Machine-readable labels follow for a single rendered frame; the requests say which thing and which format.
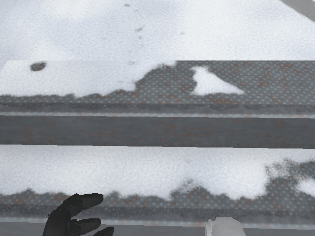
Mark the robot left hand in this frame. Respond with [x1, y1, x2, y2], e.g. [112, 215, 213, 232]
[42, 193, 114, 236]

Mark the right robot thigh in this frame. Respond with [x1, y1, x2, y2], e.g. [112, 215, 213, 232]
[205, 216, 246, 236]

